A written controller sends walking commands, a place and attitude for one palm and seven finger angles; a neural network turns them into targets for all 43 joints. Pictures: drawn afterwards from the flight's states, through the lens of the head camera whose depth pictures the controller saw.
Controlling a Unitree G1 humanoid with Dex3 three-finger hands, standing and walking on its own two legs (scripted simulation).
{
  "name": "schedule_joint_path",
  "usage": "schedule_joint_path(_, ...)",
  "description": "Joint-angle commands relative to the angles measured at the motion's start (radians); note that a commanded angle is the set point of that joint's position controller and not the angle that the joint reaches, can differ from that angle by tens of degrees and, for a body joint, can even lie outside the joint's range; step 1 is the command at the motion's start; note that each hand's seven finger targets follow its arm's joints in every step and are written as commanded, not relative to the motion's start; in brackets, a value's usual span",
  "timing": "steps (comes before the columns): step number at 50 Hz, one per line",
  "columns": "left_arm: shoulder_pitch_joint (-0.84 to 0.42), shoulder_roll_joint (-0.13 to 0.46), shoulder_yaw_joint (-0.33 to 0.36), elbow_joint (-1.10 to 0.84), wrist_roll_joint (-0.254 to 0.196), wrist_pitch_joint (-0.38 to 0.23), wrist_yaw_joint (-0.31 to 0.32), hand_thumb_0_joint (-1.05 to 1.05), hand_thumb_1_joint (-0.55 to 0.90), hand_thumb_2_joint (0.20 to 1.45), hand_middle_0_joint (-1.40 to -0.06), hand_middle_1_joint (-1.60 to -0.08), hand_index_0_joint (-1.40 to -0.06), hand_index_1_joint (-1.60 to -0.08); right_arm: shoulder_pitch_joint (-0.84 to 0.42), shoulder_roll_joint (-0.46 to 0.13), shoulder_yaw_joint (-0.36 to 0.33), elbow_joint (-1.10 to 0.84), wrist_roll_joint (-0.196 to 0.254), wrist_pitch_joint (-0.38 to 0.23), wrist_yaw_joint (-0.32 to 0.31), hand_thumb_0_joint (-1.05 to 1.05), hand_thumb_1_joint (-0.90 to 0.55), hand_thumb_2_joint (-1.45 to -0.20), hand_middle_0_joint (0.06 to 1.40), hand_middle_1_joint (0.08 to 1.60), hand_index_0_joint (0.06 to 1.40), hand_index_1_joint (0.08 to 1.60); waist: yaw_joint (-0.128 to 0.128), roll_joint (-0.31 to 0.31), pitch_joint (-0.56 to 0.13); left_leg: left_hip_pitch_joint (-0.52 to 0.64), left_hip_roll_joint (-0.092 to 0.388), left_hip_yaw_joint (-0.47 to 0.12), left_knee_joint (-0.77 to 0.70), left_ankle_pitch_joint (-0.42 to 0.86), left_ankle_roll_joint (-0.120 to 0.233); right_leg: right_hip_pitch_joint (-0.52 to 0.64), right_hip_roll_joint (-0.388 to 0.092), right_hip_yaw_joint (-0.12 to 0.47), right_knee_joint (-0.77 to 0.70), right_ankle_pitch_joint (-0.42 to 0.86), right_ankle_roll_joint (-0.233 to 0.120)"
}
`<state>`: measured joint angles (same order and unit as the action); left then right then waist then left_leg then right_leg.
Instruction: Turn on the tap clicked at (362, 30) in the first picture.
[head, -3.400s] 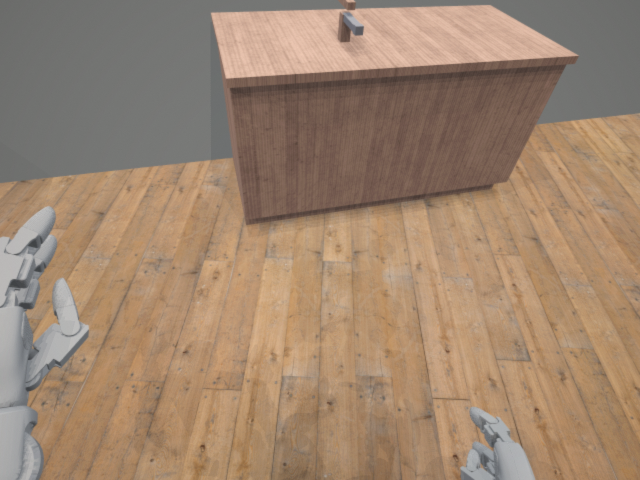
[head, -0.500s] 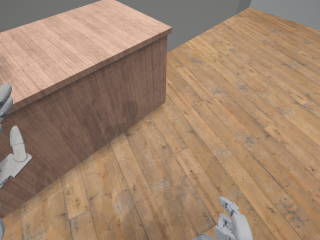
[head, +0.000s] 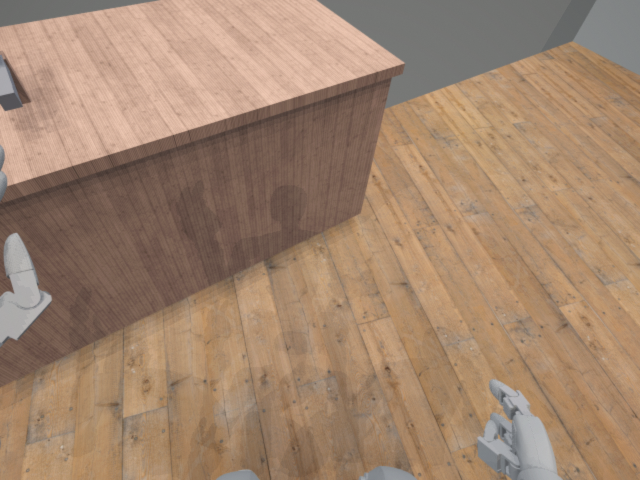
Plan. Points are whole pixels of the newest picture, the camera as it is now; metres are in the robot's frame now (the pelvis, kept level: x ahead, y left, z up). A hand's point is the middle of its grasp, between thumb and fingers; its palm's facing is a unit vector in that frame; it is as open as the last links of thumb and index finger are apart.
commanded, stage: turn to face it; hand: left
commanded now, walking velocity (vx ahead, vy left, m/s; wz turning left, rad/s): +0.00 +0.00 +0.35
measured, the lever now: (8, 98) +0.68 +0.57 +0.04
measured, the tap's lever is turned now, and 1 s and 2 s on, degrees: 0 0 0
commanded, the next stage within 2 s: take the last steps up to it in 0.24 s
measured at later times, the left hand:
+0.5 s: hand (20, 447) +0.13 +0.20 +0.19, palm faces +0.55 -0.74 -0.40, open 7.4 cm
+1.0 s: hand out of the picture +0.09 +0.23 +0.19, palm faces +0.63 -0.66 -0.41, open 7.4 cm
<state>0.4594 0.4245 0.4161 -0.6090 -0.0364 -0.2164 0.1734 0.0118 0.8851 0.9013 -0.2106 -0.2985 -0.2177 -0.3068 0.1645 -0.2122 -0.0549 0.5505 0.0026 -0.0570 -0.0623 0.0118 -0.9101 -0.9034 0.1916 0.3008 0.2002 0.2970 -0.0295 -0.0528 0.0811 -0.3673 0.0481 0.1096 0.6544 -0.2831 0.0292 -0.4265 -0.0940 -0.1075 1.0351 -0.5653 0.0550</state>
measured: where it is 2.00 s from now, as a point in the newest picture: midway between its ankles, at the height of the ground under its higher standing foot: outside the picture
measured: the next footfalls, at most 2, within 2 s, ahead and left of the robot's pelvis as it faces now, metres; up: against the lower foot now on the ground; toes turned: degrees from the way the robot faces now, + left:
right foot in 0.26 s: +0.05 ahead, -0.15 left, +0.00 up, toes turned +1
left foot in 0.62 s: -0.07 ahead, +0.08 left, +0.00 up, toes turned +20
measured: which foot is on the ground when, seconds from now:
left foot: down 0.00-0.26, up 0.28-0.60, down 0.62-0.92, up 0.94-1.00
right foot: up 0.00-0.24, down 0.26-0.62, up 0.64-0.88, down 0.90-1.00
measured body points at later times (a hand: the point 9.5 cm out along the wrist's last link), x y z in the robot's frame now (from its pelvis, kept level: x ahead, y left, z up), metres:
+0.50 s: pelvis -0.04 -0.06 +0.02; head -0.03 -0.07 +0.47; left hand +0.09 +0.24 +0.21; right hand +0.17 -0.28 -0.07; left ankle -0.08 +0.06 -0.67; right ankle +0.01 -0.15 -0.72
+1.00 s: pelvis -0.05 -0.06 +0.00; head -0.05 -0.08 +0.45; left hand +0.05 +0.26 +0.21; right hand +0.15 -0.22 -0.11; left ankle -0.11 +0.06 -0.67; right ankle +0.02 -0.13 -0.72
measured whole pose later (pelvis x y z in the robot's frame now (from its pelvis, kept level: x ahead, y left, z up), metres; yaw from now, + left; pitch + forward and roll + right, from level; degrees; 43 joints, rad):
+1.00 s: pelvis -0.05 -0.06 +0.00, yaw +16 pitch -2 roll +0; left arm 0.39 0.33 0.32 -0.40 -0.01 -0.22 0.14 0.01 0.89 0.90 -0.21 -0.30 -0.21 -0.31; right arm 0.21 -0.17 0.02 0.70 -0.01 -0.07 -0.05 0.01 -0.90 -0.90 0.20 0.30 0.21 0.30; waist 0.02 0.05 0.02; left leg -0.41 0.04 0.03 1.03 -0.44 0.00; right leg -0.32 -0.04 -0.15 0.62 -0.27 -0.06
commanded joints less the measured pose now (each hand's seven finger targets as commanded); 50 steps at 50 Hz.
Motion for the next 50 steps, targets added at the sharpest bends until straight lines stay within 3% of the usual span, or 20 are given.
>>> schedule_joint_path(1,0.028,0.117,0.078,-0.292,-0.002,-0.060,-0.004,0.000,0.900,0.900,-0.200,-0.300,-0.200,-0.300,-0.013,-0.118,-0.026,-0.114,0.010,-0.078,0.034,0.000,-0.900,-0.900,0.200,0.300,0.200,0.300,0.016,0.324,-0.247,0.270,0.233,-0.289,-0.205,0.719,0.128,-0.095,0.037,0.052,-0.002,0.083,0.019)
schedule_joint_path(11,-0.066,0.076,0.031,-0.097,-0.019,0.006,-0.016,0.000,0.900,0.900,-0.200,-0.300,-0.200,-0.300,-0.026,-0.095,0.020,-0.087,0.011,-0.085,0.013,0.000,-0.900,-0.900,0.200,0.300,0.200,0.300,0.041,0.216,-0.174,0.033,0.161,-0.238,-0.171,0.194,0.061,0.289,0.080,0.018,-0.607,0.285,0.013)
schedule_joint_path(12,-0.106,0.096,0.028,-0.078,-0.005,0.011,-0.013,0.000,0.900,0.900,-0.200,-0.300,-0.200,-0.300,-0.017,-0.080,0.023,-0.083,0.014,-0.078,0.013,0.000,-0.900,-0.900,0.200,0.300,0.200,0.300,0.031,0.070,-0.171,-0.005,0.093,-0.168,-0.041,0.030,0.013,0.299,-0.034,0.124,-0.711,0.357,-0.031)
schedule_joint_path(13,-0.146,0.145,0.041,-0.078,0.000,0.021,-0.003,0.000,0.900,0.900,-0.200,-0.300,-0.200,-0.300,-0.029,-0.056,0.032,-0.098,0.011,-0.073,0.009,0.000,-0.900,-0.900,0.200,0.300,0.200,0.300,0.015,-0.163,-0.156,-0.105,-0.031,-0.075,0.165,-0.179,-0.051,0.265,-0.251,0.393,-0.771,0.443,-0.123)
schedule_joint_path(14,-0.166,0.119,0.022,-0.064,-0.019,0.033,-0.003,0.000,0.900,0.900,-0.200,-0.300,-0.200,-0.300,-0.031,-0.086,0.015,-0.089,0.008,-0.084,0.007,0.000,-0.900,-0.900,0.200,0.300,0.200,0.300,0.040,-0.249,-0.141,-0.116,-0.064,-0.127,0.399,-0.241,-0.060,0.172,-0.331,0.463,-0.808,0.401,-0.181)
schedule_joint_path(15,-0.162,0.120,0.019,-0.071,-0.009,0.039,-0.002,0.000,0.900,0.900,-0.200,-0.300,-0.200,-0.300,-0.069,-0.091,0.017,-0.092,0.003,-0.082,0.010,0.000,-0.900,-0.900,0.200,0.300,0.200,0.300,0.035,-0.191,-0.121,-0.150,-0.054,-0.157,0.520,-0.232,-0.066,0.145,-0.331,0.473,-0.802,0.398,-0.200)
schedule_joint_path(17,-0.127,0.113,0.027,-0.086,-0.006,0.012,0.000,0.000,0.900,0.900,-0.200,-0.300,-0.200,-0.300,-0.089,-0.061,0.046,-0.070,-0.001,-0.068,-0.003,0.000,-0.900,-0.900,0.200,0.300,0.200,0.300,0.029,-0.092,-0.103,-0.163,-0.022,-0.138,0.556,-0.152,-0.082,0.175,-0.254,0.249,-0.735,0.595,-0.192)
schedule_joint_path(19,-0.100,0.128,0.048,-0.082,0.003,-0.011,0.006,0.000,0.900,0.900,-0.200,-0.300,-0.200,-0.300,-0.098,-0.070,0.041,-0.067,-0.006,-0.059,-0.017,0.000,-0.900,-0.900,0.200,0.300,0.200,0.300,0.033,-0.089,-0.145,-0.140,-0.015,-0.096,0.436,-0.134,-0.077,0.247,-0.230,0.158,-0.701,0.704,-0.165)
schedule_joint_path(26,0.006,0.113,0.073,-0.121,0.005,-0.040,0.029,0.000,0.900,0.900,-0.200,-0.300,-0.200,-0.300,-0.055,-0.079,0.012,-0.104,-0.013,-0.056,-0.012,0.000,-0.900,-0.900,0.200,0.300,0.200,0.300,0.065,-0.119,-0.227,-0.059,-0.012,-0.004,0.025,-0.193,-0.033,0.378,-0.277,0.239,-0.715,0.379,-0.205)
schedule_joint_path(29,-0.058,0.094,0.050,-0.143,0.006,-0.042,0.039,0.000,0.900,0.900,-0.200,-0.300,-0.200,-0.300,-0.010,-0.087,0.004,-0.096,-0.010,-0.058,-0.017,0.000,-0.900,-0.900,0.200,0.300,0.200,0.300,0.023,-0.031,-0.228,0.152,-0.038,0.027,-0.216,-0.100,-0.016,0.251,-0.213,0.184,-0.628,0.198,-0.151)
schedule_joint_path(30,-0.075,0.081,0.032,-0.154,0.000,-0.048,0.037,0.000,0.900,0.900,-0.200,-0.300,-0.200,-0.300,0.007,-0.098,-0.001,-0.101,-0.005,-0.063,-0.025,0.000,-0.900,-0.900,0.200,0.300,0.200,0.300,0.007,0.086,-0.217,0.255,0.015,-0.044,-0.305,-0.077,0.015,0.154,-0.137,0.121,-0.475,0.181,-0.105)
schedule_joint_path(31,-0.108,0.066,0.014,-0.169,0.002,-0.061,0.036,0.000,0.900,0.900,-0.200,-0.300,-0.200,-0.300,-0.010,-0.131,-0.007,-0.111,-0.004,-0.067,-0.026,0.000,-0.900,-0.900,0.200,0.300,0.200,0.300,0.008,0.313,-0.171,0.318,0.191,-0.291,-0.382,-0.017,0.094,-0.025,0.002,0.015,-0.251,0.126,-0.045)
schedule_joint_path(32,-0.119,0.084,0.019,-0.153,0.017,-0.076,0.036,0.000,0.900,0.900,-0.200,-0.300,-0.200,-0.300,-0.013,-0.123,-0.005,-0.109,0.003,-0.077,-0.018,0.000,-0.900,-0.900,0.200,0.300,0.200,0.300,0.022,0.372,-0.149,0.353,0.318,-0.457,-0.392,0.151,0.174,-0.176,0.049,-0.014,-0.069,-0.022,-0.029)
schedule_joint_path(34,-0.104,0.096,0.020,-0.062,0.039,-0.071,0.007,0.000,0.900,0.900,-0.200,-0.300,-0.200,-0.300,-0.021,-0.118,-0.010,-0.068,0.006,-0.086,-0.008,0.000,-0.900,-0.900,0.200,0.300,0.200,0.300,0.014,0.313,-0.065,0.163,0.326,-0.471,-0.427,-0.106,0.225,-0.219,-0.009,0.082,0.084,0.067,-0.034)
schedule_joint_path(38,-0.137,0.075,-0.010,-0.092,0.034,-0.078,-0.008,0.000,0.900,0.900,-0.200,-0.300,-0.200,-0.300,-0.024,-0.111,0.000,-0.041,0.007,-0.114,-0.007,0.000,-0.900,-0.900,0.200,0.300,0.200,0.300,0.031,0.279,-0.049,0.096,0.219,-0.243,-0.393,-0.005,0.164,-0.065,0.015,0.003,-0.134,0.150,-0.019)
schedule_joint_path(43,-0.142,0.085,0.010,-0.011,0.033,-0.050,-0.005,0.000,0.900,0.900,-0.200,-0.300,-0.200,-0.300,-0.039,-0.106,0.017,-0.034,-0.004,-0.102,-0.014,0.000,-0.900,-0.900,0.200,0.300,0.200,0.300,0.038,0.208,-0.102,-0.014,0.171,-0.168,-0.256,-0.168,0.090,0.277,0.073,-0.063,-0.517,0.222,-0.024)
schedule_joint_path(44,-0.146,0.096,0.019,0.021,0.038,-0.045,-0.004,0.000,0.900,0.900,-0.200,-0.300,-0.200,-0.300,-0.039,-0.100,0.015,-0.029,-0.004,-0.093,-0.016,0.000,-0.900,-0.900,0.200,0.300,0.200,0.300,0.040,0.100,-0.115,-0.084,0.132,-0.129,-0.123,-0.205,0.065,0.365,0.032,0.017,-0.593,0.199,-0.050)
schedule_joint_path(46,-0.174,0.132,0.038,0.030,0.029,-0.036,-0.003,0.000,0.900,0.900,-0.200,-0.300,-0.200,-0.300,-0.069,-0.088,0.010,-0.056,0.002,-0.084,-0.008,0.000,-0.900,-0.900,0.200,0.300,0.200,0.300,0.054,-0.266,-0.102,-0.334,-0.040,-0.033,0.407,-0.303,-0.017,0.379,-0.338,0.675,-0.851,-0.086,-0.241)
schedule_joint_path(47,-0.218,0.145,0.051,0.004,0.021,-0.053,-0.008,0.000,0.900,0.900,-0.200,-0.300,-0.200,-0.300,-0.064,-0.109,-0.003,-0.044,-0.007,-0.087,0.001,0.000,-0.900,-0.900,0.200,0.300,0.200,0.300,0.049,-0.223,-0.091,-0.311,-0.006,-0.138,0.512,-0.217,-0.033,0.287,-0.358,0.721,-0.907,-0.200,-0.259)
schedule_joint_path(50,-0.148,0.139,0.067,-0.015,0.021,-0.072,-0.018,0.000,0.900,0.900,-0.200,-0.300,-0.200,-0.300,-0.060,-0.077,0.026,-0.015,-0.006,-0.056,0.004,0.000,-0.900,-0.900,0.200,0.300,0.200,0.300,0.029,-0.057,-0.100,-0.250,0.045,-0.121,0.516,-0.092,-0.051,0.197,-0.273,0.382,-0.845,-0.015,-0.229)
